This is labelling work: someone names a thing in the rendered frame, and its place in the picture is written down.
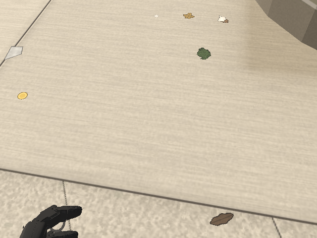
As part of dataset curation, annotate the left robot hand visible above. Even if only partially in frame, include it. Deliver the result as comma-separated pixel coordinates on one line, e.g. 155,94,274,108
20,204,82,238

